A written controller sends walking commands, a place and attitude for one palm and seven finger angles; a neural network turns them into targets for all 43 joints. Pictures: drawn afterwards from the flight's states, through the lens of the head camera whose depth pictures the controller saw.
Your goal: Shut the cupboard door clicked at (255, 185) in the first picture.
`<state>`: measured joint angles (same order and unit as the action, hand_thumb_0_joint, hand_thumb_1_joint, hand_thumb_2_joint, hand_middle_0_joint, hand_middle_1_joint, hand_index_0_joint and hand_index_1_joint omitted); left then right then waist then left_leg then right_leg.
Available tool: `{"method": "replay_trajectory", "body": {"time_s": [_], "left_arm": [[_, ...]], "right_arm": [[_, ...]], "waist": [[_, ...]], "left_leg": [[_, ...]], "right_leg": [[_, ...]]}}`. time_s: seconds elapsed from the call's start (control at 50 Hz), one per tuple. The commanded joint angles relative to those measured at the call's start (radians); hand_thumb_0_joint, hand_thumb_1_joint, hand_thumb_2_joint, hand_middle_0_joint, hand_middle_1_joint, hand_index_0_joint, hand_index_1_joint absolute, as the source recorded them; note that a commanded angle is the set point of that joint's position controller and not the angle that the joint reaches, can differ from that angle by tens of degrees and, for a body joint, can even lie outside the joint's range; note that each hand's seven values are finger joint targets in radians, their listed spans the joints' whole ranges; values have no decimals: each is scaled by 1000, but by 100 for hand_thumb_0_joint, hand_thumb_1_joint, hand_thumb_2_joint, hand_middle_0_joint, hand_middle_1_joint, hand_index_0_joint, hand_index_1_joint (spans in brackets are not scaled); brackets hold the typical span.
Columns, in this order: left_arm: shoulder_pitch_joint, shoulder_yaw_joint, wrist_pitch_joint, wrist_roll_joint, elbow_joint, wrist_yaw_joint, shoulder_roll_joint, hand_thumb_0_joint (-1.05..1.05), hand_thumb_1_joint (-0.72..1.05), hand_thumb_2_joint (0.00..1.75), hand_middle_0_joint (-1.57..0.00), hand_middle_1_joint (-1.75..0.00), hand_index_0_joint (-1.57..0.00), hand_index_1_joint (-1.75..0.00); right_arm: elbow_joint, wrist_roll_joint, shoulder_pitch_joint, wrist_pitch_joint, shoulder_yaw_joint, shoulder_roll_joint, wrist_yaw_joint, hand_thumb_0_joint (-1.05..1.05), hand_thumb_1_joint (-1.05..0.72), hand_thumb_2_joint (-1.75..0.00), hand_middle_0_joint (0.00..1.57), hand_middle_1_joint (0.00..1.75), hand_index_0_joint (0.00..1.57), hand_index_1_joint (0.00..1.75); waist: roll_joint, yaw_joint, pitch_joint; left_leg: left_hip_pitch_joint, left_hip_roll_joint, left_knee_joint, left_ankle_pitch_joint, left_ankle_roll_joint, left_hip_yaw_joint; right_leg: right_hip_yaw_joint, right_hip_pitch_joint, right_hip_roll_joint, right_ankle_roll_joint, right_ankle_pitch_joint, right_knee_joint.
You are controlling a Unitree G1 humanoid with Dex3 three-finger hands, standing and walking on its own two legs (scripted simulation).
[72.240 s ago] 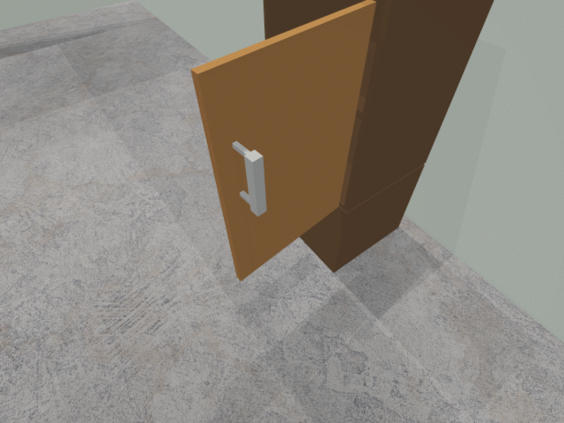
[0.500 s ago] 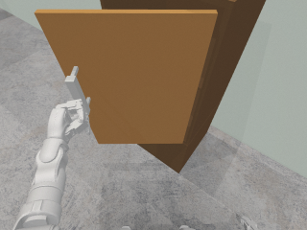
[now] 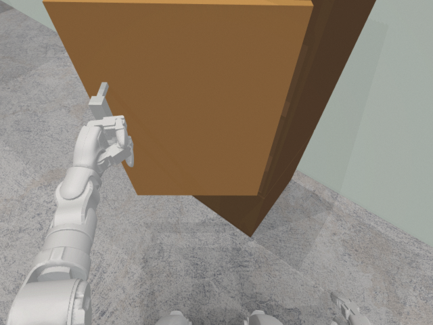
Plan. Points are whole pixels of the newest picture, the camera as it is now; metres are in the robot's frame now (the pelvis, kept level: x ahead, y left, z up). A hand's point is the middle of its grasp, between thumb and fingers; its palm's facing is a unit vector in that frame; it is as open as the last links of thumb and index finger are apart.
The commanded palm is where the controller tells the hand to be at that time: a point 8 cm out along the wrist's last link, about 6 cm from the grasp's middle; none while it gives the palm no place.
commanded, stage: push the door shut along its arc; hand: left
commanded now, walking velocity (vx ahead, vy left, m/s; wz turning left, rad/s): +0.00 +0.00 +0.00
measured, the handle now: (111, 120) +0.49 +0.22 +0.08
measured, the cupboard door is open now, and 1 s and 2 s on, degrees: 38 25 9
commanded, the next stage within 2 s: pull the fist back off the door in 1.60 s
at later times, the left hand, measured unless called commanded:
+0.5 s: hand (132, 129) +0.46 +0.17 +0.08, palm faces -0.19 -0.98 -0.02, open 3.1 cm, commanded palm +0.46 +0.22 +0.08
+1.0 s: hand (158, 103) +0.53 +0.13 +0.09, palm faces -0.32 -0.95 -0.01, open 3.1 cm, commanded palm +0.52 +0.18 +0.08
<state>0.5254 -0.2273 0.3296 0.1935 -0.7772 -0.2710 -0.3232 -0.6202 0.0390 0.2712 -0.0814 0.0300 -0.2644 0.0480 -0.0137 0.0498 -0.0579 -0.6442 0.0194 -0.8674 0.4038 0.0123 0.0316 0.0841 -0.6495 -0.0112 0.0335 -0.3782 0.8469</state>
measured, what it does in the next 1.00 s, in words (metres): stands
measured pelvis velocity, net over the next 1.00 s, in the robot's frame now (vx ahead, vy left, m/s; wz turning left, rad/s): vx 0.00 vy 0.01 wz -0.04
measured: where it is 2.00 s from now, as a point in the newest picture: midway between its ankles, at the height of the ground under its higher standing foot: outside the picture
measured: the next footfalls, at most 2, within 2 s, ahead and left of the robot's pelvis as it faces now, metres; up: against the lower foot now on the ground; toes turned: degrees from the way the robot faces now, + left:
none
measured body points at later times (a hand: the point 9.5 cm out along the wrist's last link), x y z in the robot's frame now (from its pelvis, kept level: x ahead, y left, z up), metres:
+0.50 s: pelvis -0.01 +0.01 -0.01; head +0.08 +0.01 +0.43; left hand +0.46 +0.23 +0.09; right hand +0.04 -0.27 -0.12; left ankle +0.01 +0.11 -0.70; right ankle +0.02 -0.10 -0.70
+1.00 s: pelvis +0.00 +0.01 -0.02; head +0.13 +0.02 +0.41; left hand +0.54 +0.19 +0.09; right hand -0.02 -0.26 -0.13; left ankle +0.01 +0.11 -0.70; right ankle +0.02 -0.10 -0.70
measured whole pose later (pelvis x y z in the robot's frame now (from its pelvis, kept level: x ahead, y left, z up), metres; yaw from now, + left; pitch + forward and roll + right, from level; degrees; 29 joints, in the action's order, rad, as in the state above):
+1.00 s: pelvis +0.00 +0.01 -0.02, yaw -2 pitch +20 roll -2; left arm 1.06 -0.32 0.28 0.11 -1.25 -0.47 -0.57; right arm -0.63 0.02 0.41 -0.03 0.05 -0.29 0.03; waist -0.03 0.22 -0.08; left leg -0.92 0.05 -1.02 0.45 0.03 0.04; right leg 0.07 -0.92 0.01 0.02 -0.39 0.95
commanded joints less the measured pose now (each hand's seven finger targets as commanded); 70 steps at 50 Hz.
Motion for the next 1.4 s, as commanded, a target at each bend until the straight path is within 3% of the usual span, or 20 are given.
{"method": "replay_trajectory", "body": {"time_s": [0.0,0.08,0.14,0.16,0.3,0.36,0.48,0.54,0.58,0.64,0.72,0.76,0.86,0.94,1.06,1.14,1.18,1.28,1.3,1.38], "left_arm": [[399,-71,63,22,111,-27,-227,0,90,90,-130,-150,-130,-150],[420,-119,32,28,13,-66,-290,0,90,90,-130,-150,-130,-150],[537,-74,53,32,17,-99,-262,0,90,90,-130,-150,-130,-150],[547,-93,59,31,-4,-106,-289,0,90,90,-130,-150,-130,-150],[696,-58,77,23,-86,-147,-299,0,90,90,-130,-150,-130,-150],[728,-56,82,21,-73,-159,-301,0,90,90,-130,-150,-130,-150],[838,-52,64,6,-161,-158,-331,0,90,90,-130,-150,-130,-150],[906,-59,77,-3,-142,-157,-354,0,90,90,-130,-150,-130,-150],[928,-21,74,-12,-158,-163,-314,0,90,90,-130,-150,-130,-150],[972,-47,59,-13,-222,-164,-352,0,90,90,-130,-150,-130,-150],[999,-86,37,-32,-247,-168,-416,0,90,90,-130,-150,-130,-150],[1023,-97,48,-38,-218,-172,-436,0,90,90,-130,-150,-130,-150],[990,-144,29,-51,-258,-185,-494,0,90,90,-130,-150,-130,-150],[1005,-118,10,-55,-276,-197,-465,0,90,90,-130,-150,-130,-150],[1041,-76,15,-49,-212,-213,-405,0,90,90,-130,-150,-130,-150],[1128,-20,1,-46,-246,-216,-350,0,90,90,-130,-150,-130,-150],[1151,-35,-9,-54,-273,-214,-379,0,90,90,-130,-150,-130,-150],[1232,20,-12,-56,-285,-225,-326,0,90,90,-130,-150,-130,-150],[1240,25,-21,-53,-305,-227,-314,0,90,90,-130,-150,-130,-150],[1291,0,-27,-59,-309,-237,-368,0,90,90,-130,-150,-130,-150]], "right_arm": [[84,-1,69,-26,-58,-155,11,0,-90,-90,20,30,20,30],[97,2,83,-5,-55,-167,13,0,-90,-90,20,30,20,30],[98,2,94,1,-54,-166,14,0,-90,-90,20,30,20,30],[89,3,98,4,-56,-169,14,0,-90,-90,20,30,20,30],[57,3,139,8,-59,-184,17,0,-90,-90,20,30,20,30],[51,-1,154,8,-65,-189,14,0,-90,-90,20,30,20,30],[30,0,177,14,-60,-202,14,0,-90,-90,20,30,20,30],[30,-4,189,8,-59,-204,15,0,-90,-90,20,30,20,30],[22,-5,193,5,-59,-202,11,0,-90,-90,20,30,20,30],[12,-9,215,3,-55,-212,12,0,-90,-90,20,30,20,30],[25,-12,230,4,-51,-214,9,0,-90,-90,20,30,20,30],[26,-15,240,5,-51,-213,7,0,-90,-90,20,30,20,30],[38,-20,269,19,-51,-215,2,0,-90,-90,20,30,20,30],[39,-24,290,32,-54,-215,1,0,-90,-90,20,30,20,30],[29,-30,301,40,-67,-215,-4,0,-90,-90,20,30,20,30],[-1,-30,312,42,-67,-214,2,0,-90,-90,20,30,20,30],[-14,-30,313,40,-67,-221,5,0,-90,-90,20,30,20,30],[-40,-38,307,24,-62,-216,10,0,-90,-90,20,30,20,30],[-43,-40,305,20,-60,-219,9,0,-90,-90,20,30,20,30],[-49,-43,308,10,-58,-222,13,0,-90,-90,20,30,20,30]], "waist": [[-5,19,-367],[53,22,-332],[-8,44,-333],[-18,45,-338],[-36,91,-381],[-83,90,-451],[-33,135,-383],[-89,136,-435],[-125,151,-457],[-80,170,-416],[-82,166,-467],[-141,160,-524],[-104,154,-543],[-103,172,-515],[-154,179,-570],[-131,225,-499],[-120,231,-487],[-191,251,-511],[-173,259,-499],[-168,264,-561]], "left_leg": [[132,-26,105,-236,11,-53],[49,-33,106,-197,20,-37],[73,-33,93,-206,22,-43],[78,-29,87,-206,19,-45],[72,-22,58,-173,23,-66],[131,-19,44,-219,19,-78],[69,-12,35,-146,25,-92],[95,-15,22,-171,25,-99],[134,-8,12,-183,19,-110],[92,-7,4,-158,25,-118],[49,-8,-14,-178,26,-107],[101,-5,-29,-242,22,-114],[69,-4,-44,-294,24,-105],[67,-6,-48,-322,26,-102],[181,2,-59,-395,19,-115],[174,2,-63,-375,26,-119],[152,3,-68,-347,26,-122],[200,5,-93,-384,23,-136],[187,5,-97,-360,25,-137],[156,0,-122,-378,30,-127]], "right_leg": [[-75,195,13,-9,292,-96],[-95,229,7,-16,284,-109],[-90,182,12,-9,280,-99],[-89,169,13,-8,277,-96],[-88,85,19,-10,216,-78],[-78,56,22,-5,232,-61],[-73,-16,30,-9,150,-66],[-72,-29,32,-3,156,-48],[-65,-85,32,-3,146,-40],[-60,-106,38,-3,119,-39],[-71,-68,37,-6,150,-28],[-67,-92,38,-3,185,-9],[-66,-47,46,-6,247,2],[-60,-64,51,-7,273,0],[-50,-120,56,-7,294,-2],[-42,-176,59,-7,270,-13],[-45,-186,57,-9,252,-15],[-37,-255,56,-2,246,4],[-36,-269,57,-4,226,2],[-40,-227,60,0,267,23]]}}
